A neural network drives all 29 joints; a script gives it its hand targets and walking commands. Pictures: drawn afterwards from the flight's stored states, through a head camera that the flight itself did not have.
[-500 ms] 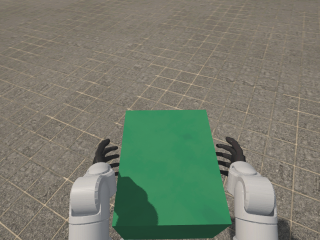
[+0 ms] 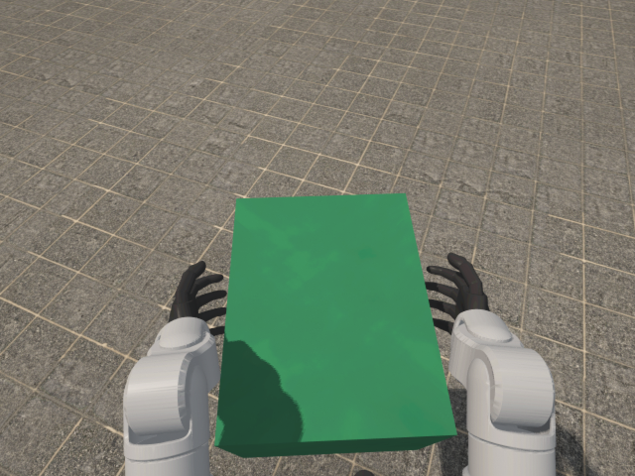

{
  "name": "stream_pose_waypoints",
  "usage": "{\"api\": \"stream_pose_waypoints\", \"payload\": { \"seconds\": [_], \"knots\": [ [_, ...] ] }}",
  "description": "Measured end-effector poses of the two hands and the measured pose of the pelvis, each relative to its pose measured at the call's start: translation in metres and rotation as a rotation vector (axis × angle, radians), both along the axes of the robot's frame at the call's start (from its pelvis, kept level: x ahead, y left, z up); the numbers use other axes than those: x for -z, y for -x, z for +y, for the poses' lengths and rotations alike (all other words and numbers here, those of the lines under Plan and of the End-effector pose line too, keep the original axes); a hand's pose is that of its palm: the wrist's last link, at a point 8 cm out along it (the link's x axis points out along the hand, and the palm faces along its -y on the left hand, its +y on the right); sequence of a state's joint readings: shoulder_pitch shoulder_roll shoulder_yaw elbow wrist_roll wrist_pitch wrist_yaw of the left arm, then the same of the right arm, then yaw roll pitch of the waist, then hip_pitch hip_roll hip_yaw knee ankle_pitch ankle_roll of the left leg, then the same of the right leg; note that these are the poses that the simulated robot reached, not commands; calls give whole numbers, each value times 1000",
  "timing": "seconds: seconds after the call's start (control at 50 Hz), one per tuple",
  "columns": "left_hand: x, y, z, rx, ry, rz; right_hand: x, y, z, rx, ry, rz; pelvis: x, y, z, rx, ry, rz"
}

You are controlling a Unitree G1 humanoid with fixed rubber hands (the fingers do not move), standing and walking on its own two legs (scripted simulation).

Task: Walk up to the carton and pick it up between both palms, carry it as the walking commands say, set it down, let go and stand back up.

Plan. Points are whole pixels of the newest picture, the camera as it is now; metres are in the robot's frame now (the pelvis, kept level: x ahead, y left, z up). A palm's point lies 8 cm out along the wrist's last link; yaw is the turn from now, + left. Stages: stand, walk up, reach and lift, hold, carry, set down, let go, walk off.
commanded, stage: carry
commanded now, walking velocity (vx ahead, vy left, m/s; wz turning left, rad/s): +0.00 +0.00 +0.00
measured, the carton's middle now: (325, 323) +0.33 +0.01 -0.01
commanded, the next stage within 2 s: hold in 1.74 s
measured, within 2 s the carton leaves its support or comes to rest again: neither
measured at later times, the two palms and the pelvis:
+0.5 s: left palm (207, 245) +0.39 +0.15 +0.09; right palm (452, 235) +0.40 -0.15 +0.09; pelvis +0.12 -0.01 +0.00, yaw +1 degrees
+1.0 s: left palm (190, 261) +0.37 +0.17 +0.08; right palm (439, 252) +0.38 -0.13 +0.09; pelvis +0.10 +0.01 +0.00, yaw +1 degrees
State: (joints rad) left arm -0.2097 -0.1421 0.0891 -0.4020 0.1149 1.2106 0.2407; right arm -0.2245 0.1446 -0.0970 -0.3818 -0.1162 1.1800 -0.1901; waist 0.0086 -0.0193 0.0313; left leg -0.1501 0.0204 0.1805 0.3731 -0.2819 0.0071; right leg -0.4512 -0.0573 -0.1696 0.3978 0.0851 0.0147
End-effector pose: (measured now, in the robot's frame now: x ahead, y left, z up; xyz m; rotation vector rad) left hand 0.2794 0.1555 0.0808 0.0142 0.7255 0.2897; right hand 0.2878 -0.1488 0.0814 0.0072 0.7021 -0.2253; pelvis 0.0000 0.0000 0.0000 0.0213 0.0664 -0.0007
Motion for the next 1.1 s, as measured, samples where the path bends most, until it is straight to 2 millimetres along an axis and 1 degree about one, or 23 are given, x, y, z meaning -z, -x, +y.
{"api": "stream_pose_waypoints", "payload": {
  "seconds": [0.04, 0.08, 0.12, 0.16, 0.24, 0.32, 0.44, 0.54, 0.64, 0.86, 1.1],
  "knots": [
    [-4, -20, -5, -17, -22, -15, 1, -28, -5, -22, -19, -16, 4, -25, -9, -16, 10, -1],
    [-5, -38, -10, -27, -31, 3, 3, -48, -9, -27, -31, 2, 2, -43, -16, -25, 15, 8],
    [-6, -53, -13, -39, -24, 22, 4, -63, -13, -31, -33, 22, 0, -57, -21, -36, 2, 15],
    [-8, -65, -16, -41, -23, 33, 3, -74, -15, -30, -34, 33, -4, -69, -23, -43, -3, 22],
    [-15, -83, -18, -35, -19, 19, -3, -89, -17, -19, -35, 18, -7, -85, -23, -42, -8, 23],
    [-17, -97, -15, -12, -15, -13, -9, -98, -14, -1, -27, -14, 0, -100, -17, -33, 14, 4],
    [-12, -105, -7, -11, 9, 2, -12, -107, -7, -3, 1, 1, 3, -117, -10, -26, 16, -8],
    [-8, -108, -1, -10, 16, 14, -12, -110, -1, 0, 9, 14, 4, -122, -4, -23, 18, -13],
    [-5, -107, 4, -6, 20, 22, -10, -108, 4, 5, 11, 22, 5, -120, 1, -21, 20, -16],
    [-2, -98, 12, 3, 19, 27, -7, -96, 13, 12, 14, 27, 5, -109, 11, -18, 22, -24],
    [0, -84, 19, 6, 14, 27, -6, -83, 19, 6, 22, 28, 4, -94, 17, -17, 23, -33]
  ]
}}
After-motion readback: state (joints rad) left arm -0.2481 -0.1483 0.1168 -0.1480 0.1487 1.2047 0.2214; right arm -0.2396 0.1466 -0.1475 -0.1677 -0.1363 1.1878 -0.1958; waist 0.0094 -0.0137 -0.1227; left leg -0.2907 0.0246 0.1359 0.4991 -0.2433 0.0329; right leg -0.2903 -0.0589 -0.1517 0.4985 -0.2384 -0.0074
